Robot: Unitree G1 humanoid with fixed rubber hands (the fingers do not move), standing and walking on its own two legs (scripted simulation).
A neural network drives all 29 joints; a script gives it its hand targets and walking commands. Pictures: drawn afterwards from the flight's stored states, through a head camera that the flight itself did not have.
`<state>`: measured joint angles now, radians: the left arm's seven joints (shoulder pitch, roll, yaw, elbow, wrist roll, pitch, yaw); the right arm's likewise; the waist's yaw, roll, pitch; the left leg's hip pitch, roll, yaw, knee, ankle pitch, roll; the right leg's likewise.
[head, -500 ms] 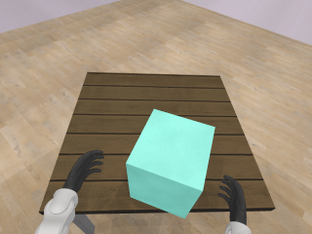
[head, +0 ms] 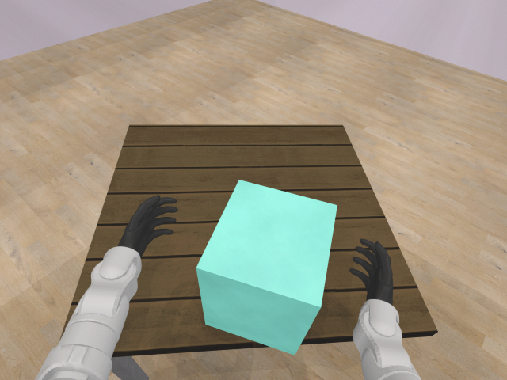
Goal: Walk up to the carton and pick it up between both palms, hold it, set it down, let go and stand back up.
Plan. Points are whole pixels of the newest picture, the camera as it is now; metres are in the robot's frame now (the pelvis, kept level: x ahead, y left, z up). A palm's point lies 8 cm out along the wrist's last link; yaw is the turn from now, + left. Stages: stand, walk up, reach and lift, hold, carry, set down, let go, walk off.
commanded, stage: reach and lift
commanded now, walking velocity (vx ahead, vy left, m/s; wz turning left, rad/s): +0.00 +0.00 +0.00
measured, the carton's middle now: (267, 268) +0.37 -0.02 -0.10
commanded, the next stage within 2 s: none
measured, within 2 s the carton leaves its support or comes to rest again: neither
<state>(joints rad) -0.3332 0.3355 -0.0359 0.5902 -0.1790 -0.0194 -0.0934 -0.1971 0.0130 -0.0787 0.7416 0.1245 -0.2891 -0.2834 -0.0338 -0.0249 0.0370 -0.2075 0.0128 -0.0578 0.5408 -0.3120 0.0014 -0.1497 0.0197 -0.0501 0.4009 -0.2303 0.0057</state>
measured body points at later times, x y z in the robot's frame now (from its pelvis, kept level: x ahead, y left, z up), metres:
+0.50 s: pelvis +0.00 +0.00 +0.00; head +0.01 +0.03 +0.45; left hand +0.41 +0.19 +0.07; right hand +0.34 -0.19 +0.04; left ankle -0.01 +0.11 -0.74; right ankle -0.01 -0.13 -0.74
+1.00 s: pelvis -0.02 -0.01 -0.01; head +0.05 +0.03 +0.43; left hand +0.41 +0.17 +0.00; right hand +0.34 -0.20 -0.01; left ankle -0.01 +0.11 -0.74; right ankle -0.01 -0.13 -0.74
